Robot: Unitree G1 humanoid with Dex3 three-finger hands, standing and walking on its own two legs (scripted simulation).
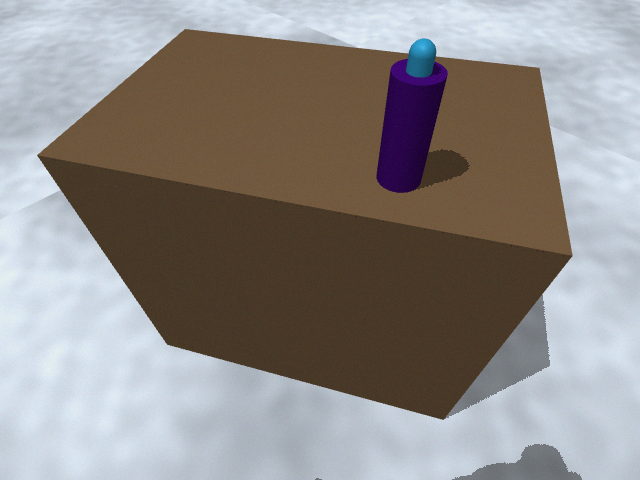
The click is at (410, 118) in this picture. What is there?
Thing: necked bottle
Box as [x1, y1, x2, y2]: [377, 38, 447, 192]
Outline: 424,38 415,41 409,50 408,58 394,63 390,70 377,168 377,180 383,187 396,192 405,192 412,190 417,187 420,182 447,74 445,68 434,61 435,47 430,40
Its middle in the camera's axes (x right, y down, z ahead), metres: +0.14 -0.19 +0.59
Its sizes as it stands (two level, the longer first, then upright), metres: 0.077 0.077 0.231
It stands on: a support 0.80 m high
